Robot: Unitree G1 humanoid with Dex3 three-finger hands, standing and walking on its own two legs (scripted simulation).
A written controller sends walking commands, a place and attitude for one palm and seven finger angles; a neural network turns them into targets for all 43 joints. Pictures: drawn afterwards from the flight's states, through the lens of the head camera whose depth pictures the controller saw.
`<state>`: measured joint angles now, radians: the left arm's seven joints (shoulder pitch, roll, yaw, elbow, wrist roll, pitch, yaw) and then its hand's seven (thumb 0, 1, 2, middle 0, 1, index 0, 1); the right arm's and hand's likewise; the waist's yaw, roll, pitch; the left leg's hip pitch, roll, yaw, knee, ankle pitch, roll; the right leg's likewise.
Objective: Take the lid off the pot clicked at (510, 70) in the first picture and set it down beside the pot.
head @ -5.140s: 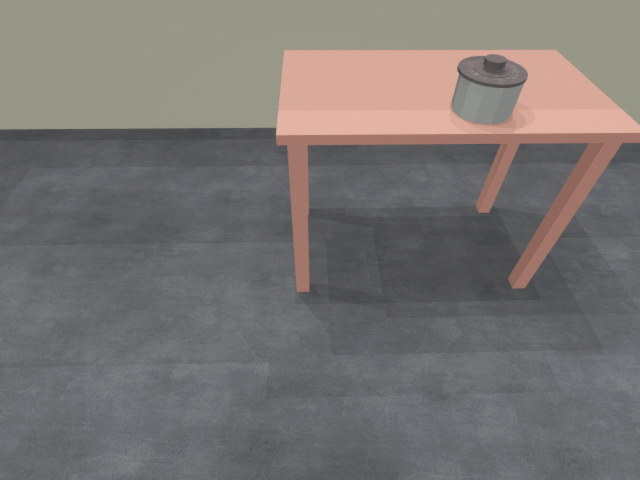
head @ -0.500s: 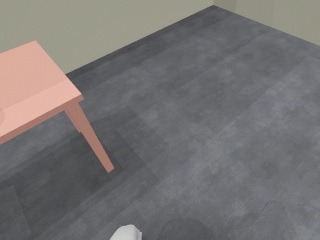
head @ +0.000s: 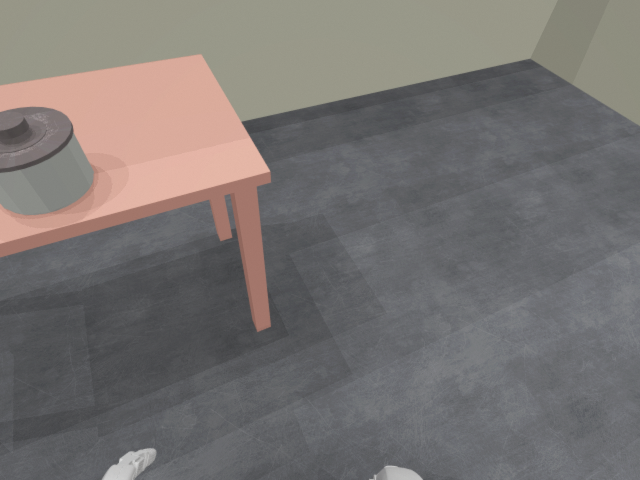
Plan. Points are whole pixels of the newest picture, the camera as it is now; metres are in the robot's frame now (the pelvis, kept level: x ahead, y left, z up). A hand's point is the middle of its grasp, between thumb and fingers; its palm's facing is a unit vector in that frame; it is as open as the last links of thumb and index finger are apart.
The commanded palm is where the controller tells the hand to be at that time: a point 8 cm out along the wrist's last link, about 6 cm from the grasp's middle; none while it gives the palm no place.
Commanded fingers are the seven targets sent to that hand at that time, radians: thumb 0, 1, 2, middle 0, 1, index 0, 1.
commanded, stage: turn to face it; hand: left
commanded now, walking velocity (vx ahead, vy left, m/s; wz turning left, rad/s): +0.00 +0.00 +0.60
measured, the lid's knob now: (8, 125) +0.60 +0.54 +0.07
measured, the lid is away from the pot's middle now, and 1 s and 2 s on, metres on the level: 0.00 0.00 0.00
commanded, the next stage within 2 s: take the last steps up to it in 0.62 s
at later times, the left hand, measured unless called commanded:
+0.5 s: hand out of the picture -0.03 +0.19 -0.16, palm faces +0.31 -0.92 -0.25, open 7.4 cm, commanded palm none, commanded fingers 0.00 0.90 0.90 -0.20 -0.30 -0.20 -0.30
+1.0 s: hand out of the picture -0.05 +0.23 -0.16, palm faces +0.42 -0.88 -0.22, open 7.4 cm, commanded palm none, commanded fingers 0.00 0.90 0.90 -0.20 -0.30 -0.20 -0.30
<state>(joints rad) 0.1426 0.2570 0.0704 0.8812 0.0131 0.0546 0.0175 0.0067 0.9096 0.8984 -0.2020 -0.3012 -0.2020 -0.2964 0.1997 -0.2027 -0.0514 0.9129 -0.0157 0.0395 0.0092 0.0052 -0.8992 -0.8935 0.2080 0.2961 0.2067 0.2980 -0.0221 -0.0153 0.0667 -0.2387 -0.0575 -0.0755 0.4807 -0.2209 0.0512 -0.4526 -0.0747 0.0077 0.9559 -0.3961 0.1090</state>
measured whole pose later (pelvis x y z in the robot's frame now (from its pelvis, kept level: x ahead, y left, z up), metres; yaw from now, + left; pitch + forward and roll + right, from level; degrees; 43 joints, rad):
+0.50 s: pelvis -0.03 -0.02 +0.00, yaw +18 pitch -1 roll +1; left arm 0.24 0.20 0.04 0.89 0.03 0.02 0.02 0.01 0.90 0.90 -0.21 -0.30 -0.21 -0.30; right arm 0.20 -0.26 -0.09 0.94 -0.01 0.09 0.03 0.01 -0.91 -0.89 0.20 0.30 0.20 0.30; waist 0.00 -0.01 0.09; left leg -0.38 0.04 0.02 0.86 -0.44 -0.06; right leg -0.23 -0.16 -0.19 0.54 -0.27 0.03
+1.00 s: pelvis -0.03 +0.03 +0.00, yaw +25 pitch -1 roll +0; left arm 0.24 0.20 0.05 0.98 0.03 0.03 -0.01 0.01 0.91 0.90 -0.20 -0.30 -0.20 -0.30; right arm 0.30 -0.18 -0.04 0.99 -0.02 -0.01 -0.01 0.00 -0.92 -0.89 0.21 0.30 0.21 0.30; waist -0.02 0.00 0.01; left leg -0.13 -0.06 0.00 0.39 -0.24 0.07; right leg -0.37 -0.07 -0.06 0.81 -0.41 0.05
